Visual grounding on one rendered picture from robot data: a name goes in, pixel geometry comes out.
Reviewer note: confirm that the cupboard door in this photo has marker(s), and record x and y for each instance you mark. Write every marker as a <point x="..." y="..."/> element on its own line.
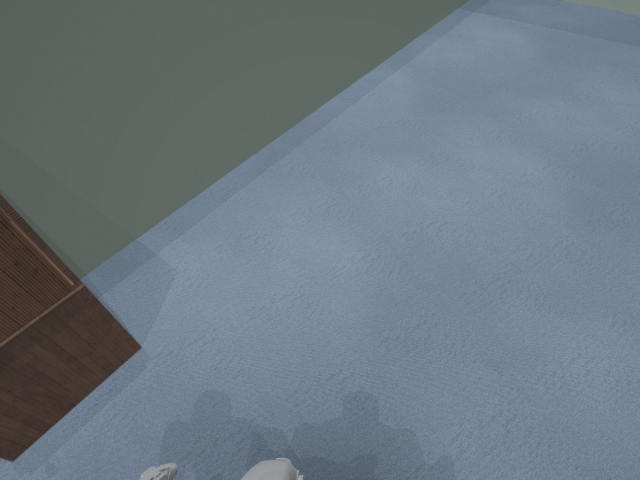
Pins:
<point x="29" y="283"/>

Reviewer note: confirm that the robot left thigh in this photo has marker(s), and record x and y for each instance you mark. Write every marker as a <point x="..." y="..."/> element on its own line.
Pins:
<point x="273" y="470"/>

